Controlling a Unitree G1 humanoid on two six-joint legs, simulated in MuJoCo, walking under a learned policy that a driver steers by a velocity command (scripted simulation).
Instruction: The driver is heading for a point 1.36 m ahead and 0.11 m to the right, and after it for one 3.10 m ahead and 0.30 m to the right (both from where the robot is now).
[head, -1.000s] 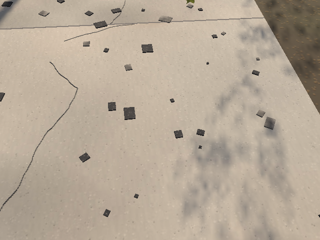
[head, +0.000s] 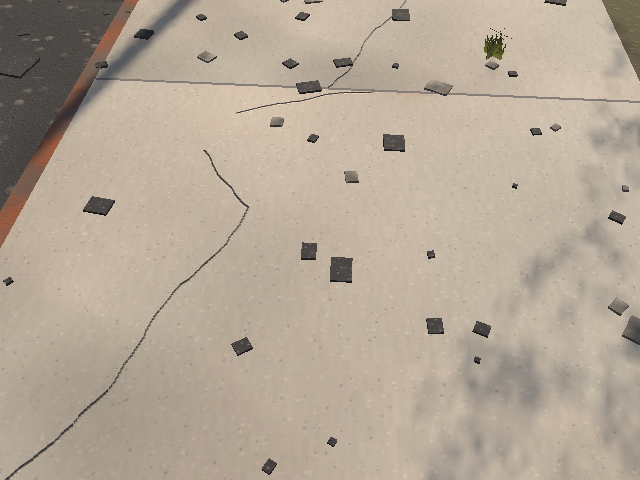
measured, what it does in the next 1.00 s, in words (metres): walks ahead: right foot, then left foot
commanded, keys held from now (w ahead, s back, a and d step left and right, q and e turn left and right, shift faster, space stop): w+e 0.36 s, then w+q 0.64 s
